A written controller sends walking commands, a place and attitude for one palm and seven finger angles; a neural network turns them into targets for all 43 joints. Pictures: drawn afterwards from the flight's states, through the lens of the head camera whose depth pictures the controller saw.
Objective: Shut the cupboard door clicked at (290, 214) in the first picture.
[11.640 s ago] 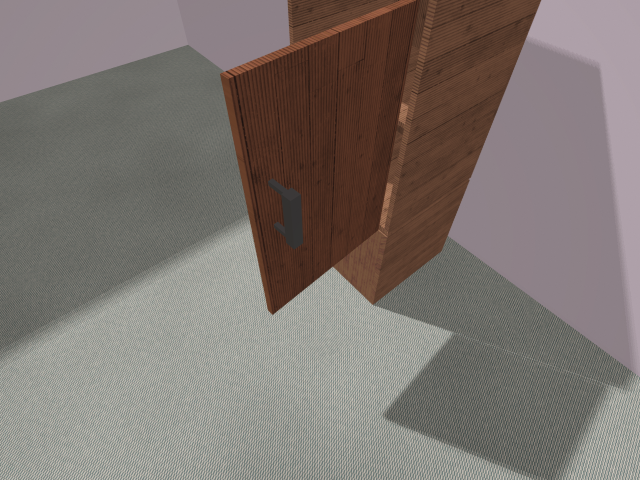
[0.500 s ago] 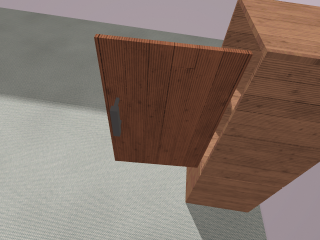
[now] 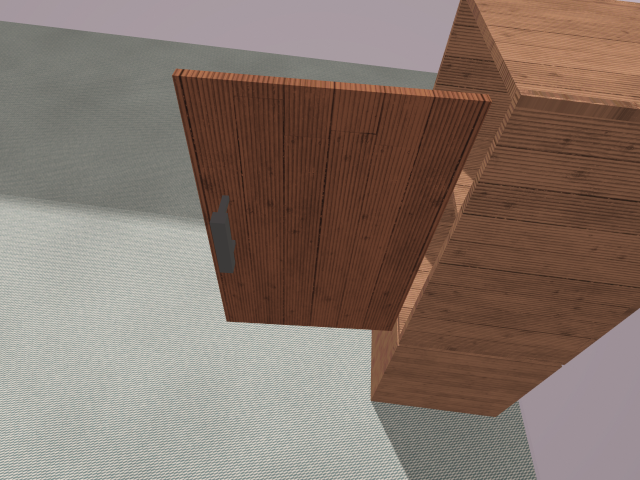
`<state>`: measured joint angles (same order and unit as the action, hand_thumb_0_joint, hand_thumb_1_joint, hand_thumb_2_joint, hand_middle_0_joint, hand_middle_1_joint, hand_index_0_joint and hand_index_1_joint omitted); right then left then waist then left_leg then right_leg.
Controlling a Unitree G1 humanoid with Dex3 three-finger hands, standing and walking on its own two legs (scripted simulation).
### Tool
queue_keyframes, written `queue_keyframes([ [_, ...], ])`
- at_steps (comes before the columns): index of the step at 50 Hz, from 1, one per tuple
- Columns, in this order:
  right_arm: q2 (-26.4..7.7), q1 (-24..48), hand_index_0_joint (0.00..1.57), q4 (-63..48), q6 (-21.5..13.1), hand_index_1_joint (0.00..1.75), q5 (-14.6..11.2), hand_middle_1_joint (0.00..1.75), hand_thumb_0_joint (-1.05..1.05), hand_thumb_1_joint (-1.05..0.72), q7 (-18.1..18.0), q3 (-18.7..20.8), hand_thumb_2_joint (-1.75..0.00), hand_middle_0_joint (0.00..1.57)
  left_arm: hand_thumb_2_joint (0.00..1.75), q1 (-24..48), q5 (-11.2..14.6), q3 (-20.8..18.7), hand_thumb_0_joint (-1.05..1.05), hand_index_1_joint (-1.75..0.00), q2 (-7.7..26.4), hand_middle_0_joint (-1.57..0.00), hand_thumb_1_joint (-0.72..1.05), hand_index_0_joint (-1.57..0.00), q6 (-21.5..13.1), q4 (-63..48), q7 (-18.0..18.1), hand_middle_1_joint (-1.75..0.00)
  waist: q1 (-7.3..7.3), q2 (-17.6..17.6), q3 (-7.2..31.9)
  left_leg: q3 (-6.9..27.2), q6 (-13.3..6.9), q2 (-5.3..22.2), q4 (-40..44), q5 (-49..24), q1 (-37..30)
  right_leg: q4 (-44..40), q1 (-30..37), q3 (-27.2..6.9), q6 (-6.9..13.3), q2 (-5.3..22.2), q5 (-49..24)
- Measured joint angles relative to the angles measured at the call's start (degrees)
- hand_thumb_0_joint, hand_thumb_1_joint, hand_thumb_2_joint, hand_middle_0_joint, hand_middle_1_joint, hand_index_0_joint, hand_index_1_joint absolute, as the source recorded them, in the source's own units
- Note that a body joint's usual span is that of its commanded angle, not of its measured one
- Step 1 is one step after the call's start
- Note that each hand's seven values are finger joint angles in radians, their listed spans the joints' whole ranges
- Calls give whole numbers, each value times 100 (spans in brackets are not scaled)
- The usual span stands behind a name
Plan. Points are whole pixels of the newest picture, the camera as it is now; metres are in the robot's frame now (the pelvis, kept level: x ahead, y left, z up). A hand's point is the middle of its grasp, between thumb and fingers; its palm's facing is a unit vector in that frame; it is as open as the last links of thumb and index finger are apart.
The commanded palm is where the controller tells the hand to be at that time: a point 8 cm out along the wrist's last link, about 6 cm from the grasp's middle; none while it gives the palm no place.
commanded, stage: look again from close up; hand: left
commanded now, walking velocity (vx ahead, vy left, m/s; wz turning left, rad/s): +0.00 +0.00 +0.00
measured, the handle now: (226, 234) +0.47 +0.18 -0.01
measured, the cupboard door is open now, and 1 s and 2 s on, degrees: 94 94 94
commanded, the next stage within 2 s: raise the hand and make a fist in 0.30 s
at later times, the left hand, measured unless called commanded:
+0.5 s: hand out of the picture +0.08 +0.17 -0.12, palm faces +0.20 -0.96 -0.21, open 7.3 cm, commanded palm +0.09 +0.19 -0.07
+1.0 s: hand out of the picture +0.13 +0.14 -0.03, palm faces +0.19 -0.98 -0.05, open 5.4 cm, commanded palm +0.12 +0.19 -0.05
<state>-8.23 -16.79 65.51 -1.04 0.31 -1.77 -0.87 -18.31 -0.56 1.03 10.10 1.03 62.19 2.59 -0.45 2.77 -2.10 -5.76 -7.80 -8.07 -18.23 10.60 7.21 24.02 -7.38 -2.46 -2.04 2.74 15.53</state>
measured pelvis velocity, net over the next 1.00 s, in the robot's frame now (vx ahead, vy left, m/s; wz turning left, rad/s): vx -0.02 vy -0.07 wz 0.11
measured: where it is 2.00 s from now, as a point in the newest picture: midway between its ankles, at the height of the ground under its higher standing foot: outside the picture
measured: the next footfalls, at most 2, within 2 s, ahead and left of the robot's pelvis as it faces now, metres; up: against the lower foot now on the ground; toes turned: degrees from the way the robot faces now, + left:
none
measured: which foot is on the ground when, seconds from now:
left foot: down 0.00-1.00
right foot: down 0.00-1.00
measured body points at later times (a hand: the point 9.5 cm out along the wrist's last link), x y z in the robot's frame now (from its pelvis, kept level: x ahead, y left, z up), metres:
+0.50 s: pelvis +0.00 -0.03 +0.00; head +0.00 +0.00 +0.45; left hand +0.07 +0.22 -0.10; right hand +0.03 -0.26 -0.13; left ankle +0.00 +0.01 -0.74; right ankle -0.03 -0.15 -0.72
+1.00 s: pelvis -0.02 -0.07 -0.11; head +0.03 -0.05 +0.34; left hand +0.11 +0.19 -0.02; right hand +0.26 -0.27 -0.14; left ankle +0.00 +0.01 -0.74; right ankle +0.05 -0.14 -0.74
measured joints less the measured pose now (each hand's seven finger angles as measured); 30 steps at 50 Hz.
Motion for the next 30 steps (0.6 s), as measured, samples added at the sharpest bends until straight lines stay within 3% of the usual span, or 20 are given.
queue_keyframes([
  [21,-13,132,20,-95,-30,30,-9,30,0,-91,34,-13,-90,20,90,-89,-53,77,1,-30,-131,-20,91,-19,-131,91,10,-30,19,-1,86,89,68,168,-158,53,121,-145,33,103,16,-156,-73],
  [22,-9,30,20,-406,-122,30,-33,30,0,-91,7,-25,-90,21,90,-342,59,-179,1,-30,-134,-20,91,-20,233,-867,-25,-30,-84,24,27,152,76,150,-272,76,211,97,-95,188,43,-137,-6],
  [23,-16,-126,20,-720,-454,30,-124,30,0,-91,-93,-104,-90,21,90,-667,190,-230,2,-30,-49,-20,92,-20,418,-2087,107,-30,-145,50,-46,220,92,134,-361,93,252,660,-306,220,94,-156,193],
  [26,-195,-518,20,-1181,-1339,30,-179,30,0,-91,-130,-148,-90,21,90,-1065,614,-165,3,-31,226,-21,94,-21,-101,-4422,446,-31,-134,-99,210,391,338,108,-365,75,309,1709,-880,308,242,-244,486],
  [28,-419,-566,20,-1491,-1582,30,-175,30,0,-90,16,-59,-90,21,90,-802,797,-141,3,-32,221,-22,94,-22,-431,-5222,433,-33,-188,-319,388,495,446,82,-699,193,548,1591,-1116,461,297,-235,516],
  [30,-566,-389,20,-1839,-1678,30,-145,30,1,-90,129,4,-90,21,90,-372,903,-301,3,-34,185,-24,94,-23,-1085,-5485,174,-35,-247,-297,522,397,507,-25,-1398,494,1054,1249,-1463,421,334,-172,608],
])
